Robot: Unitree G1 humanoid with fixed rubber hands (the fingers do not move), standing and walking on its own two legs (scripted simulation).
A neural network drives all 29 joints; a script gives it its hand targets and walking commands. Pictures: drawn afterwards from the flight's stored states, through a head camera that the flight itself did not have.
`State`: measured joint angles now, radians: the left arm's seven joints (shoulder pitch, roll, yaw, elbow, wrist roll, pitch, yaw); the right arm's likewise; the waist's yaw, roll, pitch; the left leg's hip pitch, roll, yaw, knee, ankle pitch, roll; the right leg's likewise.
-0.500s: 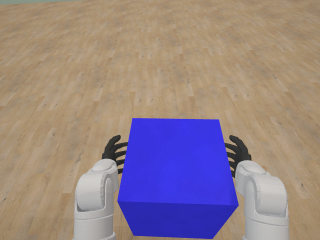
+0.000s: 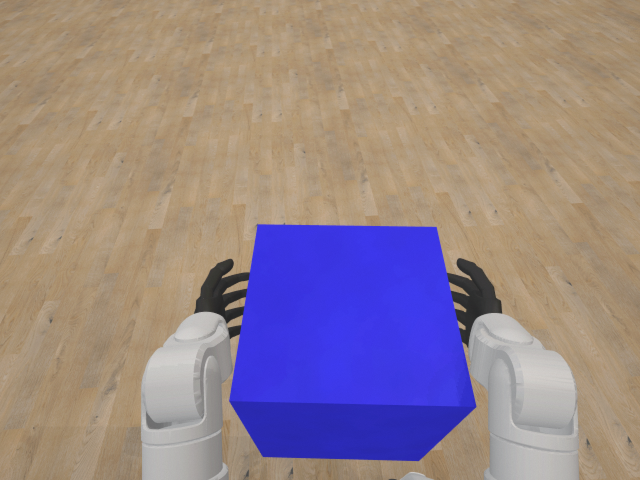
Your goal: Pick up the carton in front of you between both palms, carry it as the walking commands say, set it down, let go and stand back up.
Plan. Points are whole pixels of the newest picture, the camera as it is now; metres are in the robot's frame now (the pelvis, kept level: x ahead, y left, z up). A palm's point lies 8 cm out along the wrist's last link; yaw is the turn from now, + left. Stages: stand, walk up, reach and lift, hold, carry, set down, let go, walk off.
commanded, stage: carry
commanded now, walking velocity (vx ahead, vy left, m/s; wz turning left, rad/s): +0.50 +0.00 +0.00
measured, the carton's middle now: (343, 350) +0.27 +0.00 +0.02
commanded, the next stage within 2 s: hold in 1.92 s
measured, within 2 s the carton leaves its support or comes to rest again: neither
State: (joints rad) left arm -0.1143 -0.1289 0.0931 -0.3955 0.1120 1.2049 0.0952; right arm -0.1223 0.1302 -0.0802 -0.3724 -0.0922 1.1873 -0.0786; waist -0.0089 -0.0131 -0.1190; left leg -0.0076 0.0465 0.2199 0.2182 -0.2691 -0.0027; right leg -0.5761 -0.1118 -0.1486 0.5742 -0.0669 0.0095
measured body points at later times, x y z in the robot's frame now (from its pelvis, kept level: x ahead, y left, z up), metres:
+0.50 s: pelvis +0.26 -0.02 -0.01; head +0.26 -0.02 +0.44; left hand +0.54 +0.14 +0.08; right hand +0.54 -0.16 +0.08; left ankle +0.35 +0.08 -0.75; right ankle +0.20 -0.12 -0.75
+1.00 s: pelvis +0.32 -0.02 -0.02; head +0.30 -0.02 +0.43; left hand +0.60 +0.13 +0.06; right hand +0.59 -0.18 +0.06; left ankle +0.34 +0.08 -0.75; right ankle +0.20 -0.12 -0.75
